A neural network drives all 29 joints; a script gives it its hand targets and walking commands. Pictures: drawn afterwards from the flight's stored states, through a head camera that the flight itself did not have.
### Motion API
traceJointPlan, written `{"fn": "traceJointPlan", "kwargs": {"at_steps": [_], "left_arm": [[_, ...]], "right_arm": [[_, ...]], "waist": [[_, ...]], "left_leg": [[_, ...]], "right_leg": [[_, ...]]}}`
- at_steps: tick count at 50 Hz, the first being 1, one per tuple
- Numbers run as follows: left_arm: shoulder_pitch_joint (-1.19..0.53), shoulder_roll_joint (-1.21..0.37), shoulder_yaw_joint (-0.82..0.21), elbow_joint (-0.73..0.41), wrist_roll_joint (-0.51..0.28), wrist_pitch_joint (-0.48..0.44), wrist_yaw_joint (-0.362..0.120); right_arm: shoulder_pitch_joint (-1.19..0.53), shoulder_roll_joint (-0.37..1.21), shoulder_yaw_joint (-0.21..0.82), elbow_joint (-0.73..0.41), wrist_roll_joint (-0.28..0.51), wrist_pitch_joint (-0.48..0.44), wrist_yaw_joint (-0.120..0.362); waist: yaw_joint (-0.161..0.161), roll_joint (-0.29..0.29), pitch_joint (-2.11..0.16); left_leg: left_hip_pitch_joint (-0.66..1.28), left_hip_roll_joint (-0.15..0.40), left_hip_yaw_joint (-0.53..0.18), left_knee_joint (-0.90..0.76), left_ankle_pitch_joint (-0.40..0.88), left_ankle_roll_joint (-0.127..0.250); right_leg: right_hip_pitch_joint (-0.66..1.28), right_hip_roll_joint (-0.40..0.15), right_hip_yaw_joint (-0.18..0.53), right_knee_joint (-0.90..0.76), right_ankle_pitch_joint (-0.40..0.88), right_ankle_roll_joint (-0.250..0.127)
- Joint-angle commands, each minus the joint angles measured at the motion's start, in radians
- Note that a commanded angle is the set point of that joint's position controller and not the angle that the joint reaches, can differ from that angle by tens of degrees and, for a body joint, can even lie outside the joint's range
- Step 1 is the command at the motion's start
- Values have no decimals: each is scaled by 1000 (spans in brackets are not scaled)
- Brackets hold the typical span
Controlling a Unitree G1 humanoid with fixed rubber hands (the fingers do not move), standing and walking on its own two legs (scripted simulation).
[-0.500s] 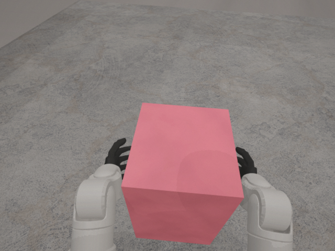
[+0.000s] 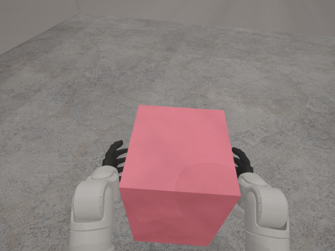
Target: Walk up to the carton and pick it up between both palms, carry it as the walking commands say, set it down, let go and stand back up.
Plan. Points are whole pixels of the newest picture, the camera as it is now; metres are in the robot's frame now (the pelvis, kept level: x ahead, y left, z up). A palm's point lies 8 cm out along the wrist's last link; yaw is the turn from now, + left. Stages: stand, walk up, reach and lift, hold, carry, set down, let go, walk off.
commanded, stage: carry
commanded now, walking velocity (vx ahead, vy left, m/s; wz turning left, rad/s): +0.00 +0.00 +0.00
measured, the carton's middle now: (175, 180) +0.30 +0.00 +0.03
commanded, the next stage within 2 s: none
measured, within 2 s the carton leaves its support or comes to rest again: neither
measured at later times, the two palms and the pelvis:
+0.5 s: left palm (51, 210) +0.19 +0.24 +0.09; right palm (197, 189) +0.25 -0.04 +0.09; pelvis -0.05 +0.05 +0.00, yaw +10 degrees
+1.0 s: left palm out of the picture +0.08 +0.38 +0.10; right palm (118, 214) +0.19 +0.11 +0.08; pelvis -0.12 +0.14 +0.01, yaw +23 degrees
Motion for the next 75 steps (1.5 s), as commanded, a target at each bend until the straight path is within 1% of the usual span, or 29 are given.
{"fn": "traceJointPlan", "kwargs": {"at_steps": [1, 7, 14, 22, 24, 25, 26, 27, 28, 30, 33, 40, 44, 45, 46, 47, 48, 49, 50, 52, 60, 61, 62, 63, 64, 65, 67, 70, 75], "left_arm": [[-404, -949, -682, -29, -380, 17, -274], [-370, -940, -655, -18, -349, 18, -267], [-335, -936, -646, -3, -344, 22, -258], [-338, -929, -669, -44, -368, 20, -266], [-335, -923, -672, -49, -368, 20, -267], [-335, -919, -673, -48, -367, 19, -269], [-350, -913, -677, -49, -368, 20, -270], [-378, -912, -685, -71, -377, 23, -276], [-402, -933, -702, -52, -400, 16, -278], [-437, -983, -736, -81, -439, -2, -286], [-450, -979, -762, -126, -449, -7, -274], [-353, -931, -714, -74, -402, 13, -262], [-334, -934, -690, -53, -387, 10, -262], [-330, -932, -684, -50, -379, 9, -262], [-322, -925, -672, -46, -366, 8, -263], [-316, -916, -659, -25, -363, 9, -269], [-259, -928, -634, 12, -365, 14, -278], [-298, -947, -639, -1, -385, 7, -281], [-360, -942, -660, -45, -401, 0, -284], [-381, -927, -669, -78, -400, 5, -283], [-310, -877, -611, -29, -337, 17, -270], [-319, -883, -618, -35, -340, 17, -269], [-329, -884, -625, -44, -339, 18, -269], [-332, -890, -629, -32, -330, 19, -271], [-307, -894, -624, 2, -329, 22, -275], [-347, -922, -648, -3, -360, 10, -274], [-461, -975, -709, -85, -418, -19, -283], [-500, -991, -756, -168, -461, -33, -278], [-344, -944, -709, -91, -427, -11, -282]], "right_arm": [[-504, 950, 723, -73, 412, -3, 275], [-528, 942, 752, -74, 436, 3, 280], [-540, 935, 755, -78, 458, 6, 287], [-477, 930, 732, -109, 434, -1, 257], [-445, 934, 725, -92, 425, -1, 254], [-438, 933, 722, -79, 421, -2, 257], [-423, 933, 712, -67, 413, -6, 258], [-406, 928, 700, -48, 406, -16, 261], [-424, 940, 699, -69, 414, -22, 263], [-455, 963, 719, -129, 415, -36, 262], [-442, 947, 698, -158, 404, -42, 254], [-421, 909, 705, -144, 410, -13, 251], [-475, 906, 727, -158, 422, -7, 253], [-486, 905, 730, -159, 425, -6, 253], [-484, 910, 737, -154, 432, -2, 255], [-481, 906, 739, -160, 425, 4, 253], [-483, 916, 749, -161, 411, 3, 256], [-500, 915, 752, -154, 415, -2, 259], [-533, 925, 768, -168, 435, -10, 259], [-551, 939, 784, -170, 451, -3, 255], [-508, 911, 735, -97, 421, 12, 255], [-487, 915, 728, -81, 416, 11, 257], [-454, 916, 719, -59, 409, 8, 258], [-449, 930, 712, -44, 403, 2, 260], [-416, 932, 695, -22, 400, -7, 264], [-430, 944, 703, -57, 413, -18, 266], [-446, 990, 707, -67, 391, -40, 260], [-461, 995, 701, -159, 388, -69, 242], [-412, 935, 713, -157, 372, -37, 229]], "waist": [[-11, -134, -215], [-12, -125, -190], [18, -190, -203], [19, -268, -257], [5, -258, -266], [-2, -192, -258], [-14, 29, -239], [-20, 332, -217], [-20, 232, -209], [-12, 52, -222], [-2, 87, -258], [-6, 81, -286], [6, 111, -299], [16, 86, -312], [26, -45, -311], [26, -403, -277], [16, -310, -192], [8, -164, -172], [-1, -117, -156], [-3, -227, -138], [24, -384, -160], [8, -335, -200], [-18, -183, -261], [-18, 66, -245], [-17, 401, -293], [-24, 278, -316], [-19, 117, -310], [-4, 151, -341], [2, 105, -320]], "left_leg": [[9, -23, -4, -5, -17, 2], [43, -36, -16, -86, 92, 27], [-217, -88, -76, 285, -187, 63], [-64, -128, -8, 74, -80, 80], [58, -161, 36, -120, 36, 105], [150, -144, -11, -213, 97, 123], [261, -18, -193, -294, 194, 153], [231, 184, -449, -303, 403, 276], [208, 157, -390, -250, 533, 306], [191, 104, -273, -203, 552, 285], [257, 33, -252, -186, 569, 261], [286, 40, -376, -238, 668, 271], [192, -38, -344, -311, 603, 153], [93, -79, -306, -288, 552, 88], [-64, -136, -253, -157, 392, 29], [-268, -241, -126, 245, -126, 2], [-379, -161, -111, 482, -191, 27], [-350, -132, -157, 562, -130, 31], [-342, -120, -147, 562, -62, 22], [-346, -131, -77, 495, -19, 4], [-70, -186, 147, 32, -13, 35], [27, -209, 170, -79, 54, 50], [178, -213, 145, -187, 157, 64], [305, -41, -62, -153, 572, 121], [359, 193, -401, -148, 976, 281], [357, 204, -378, -112, 1113, 343], [308, 131, -249, -79, 906, 303], [238, 67, -230, -134, 602, 284], [83, 55, -297, -229, 438, 259]], "right_leg": [[154, -235, 230, -175, 342, -28], [96, -185, 195, -244, 18, -7], [202, -425, 315, -217, 222, -107], [157, -437, 114, -127, 473, -52], [123, -414, 52, -59, 414, 10], [45, -377, 26, 20, 288, 63], [-137, -289, -19, 190, -65, 125], [-328, -137, -59, 360, -439, 175], [-315, -152, 44, 553, -423, 159], [-310, -146, 71, 655, -322, 149], [-290, -125, 59, 578, -216, 154], [-137, -51, 64, 306, -234, 120], [133, -22, 14, -39, -190, 83], [295, -69, 36, -186, -94, 64], [465, -220, 171, -309, 2, 17], [471, -614, 503, -235, 343, -151], [357, -681, 427, -230, 609, -211], [320, -586, 317, -181, 677, -170], [304, -494, 196, -142, 676, -99], [319, -383, 53, -83, 722, -16], [259, -418, -85, 19, 705, 82], [240, -397, -122, 143, 709, 105], [146, -352, -136, 338, 548, 137], [-108, -254, -116, 534, -243, 162], [-333, -136, -38, 713, -583, 188], [-317, -161, 64, 812, -573, 167], [-306, -179, 87, 738, -444, 155], [-200, -136, 45, 545, -284, 141], [59, -76, 22, 212, -235, 69]]}}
